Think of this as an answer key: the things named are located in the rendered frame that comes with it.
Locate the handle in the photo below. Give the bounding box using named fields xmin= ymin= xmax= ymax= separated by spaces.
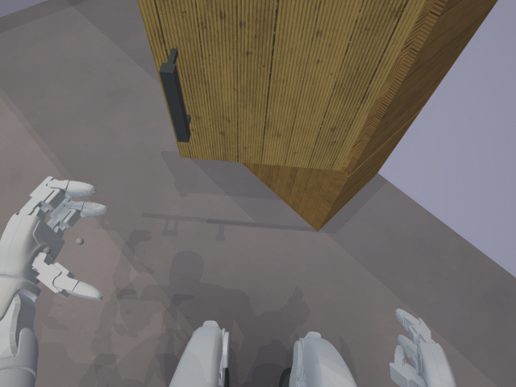
xmin=159 ymin=48 xmax=191 ymax=143

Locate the right robot shin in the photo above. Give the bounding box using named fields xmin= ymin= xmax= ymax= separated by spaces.
xmin=289 ymin=331 xmax=322 ymax=387

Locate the robot left forearm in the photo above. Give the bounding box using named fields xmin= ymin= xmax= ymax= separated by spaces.
xmin=0 ymin=275 xmax=41 ymax=387

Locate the cupboard door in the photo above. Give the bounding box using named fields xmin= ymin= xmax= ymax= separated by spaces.
xmin=137 ymin=0 xmax=427 ymax=171

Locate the right robot thigh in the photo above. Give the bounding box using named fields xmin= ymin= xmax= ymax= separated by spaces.
xmin=293 ymin=337 xmax=357 ymax=387

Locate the right robot hand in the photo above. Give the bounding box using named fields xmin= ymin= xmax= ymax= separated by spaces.
xmin=389 ymin=309 xmax=456 ymax=387

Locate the left robot hand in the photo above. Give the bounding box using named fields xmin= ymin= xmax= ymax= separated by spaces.
xmin=0 ymin=177 xmax=108 ymax=301

